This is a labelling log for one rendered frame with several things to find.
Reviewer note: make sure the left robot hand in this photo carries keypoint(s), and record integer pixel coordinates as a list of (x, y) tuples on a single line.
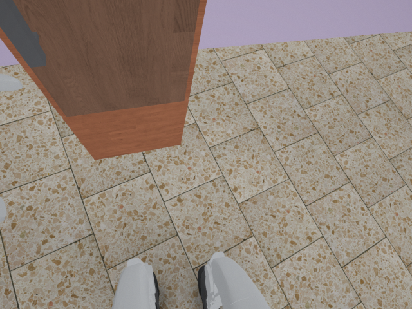
[(8, 83)]

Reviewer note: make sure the cupboard door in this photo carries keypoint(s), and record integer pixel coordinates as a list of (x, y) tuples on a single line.
[(107, 55)]

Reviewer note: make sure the right robot foot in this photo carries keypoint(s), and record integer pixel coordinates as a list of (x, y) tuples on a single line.
[(202, 287)]

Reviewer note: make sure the robot right thigh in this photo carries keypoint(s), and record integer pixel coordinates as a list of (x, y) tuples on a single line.
[(237, 291)]

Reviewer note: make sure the handle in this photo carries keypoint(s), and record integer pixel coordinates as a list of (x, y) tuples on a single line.
[(16, 29)]

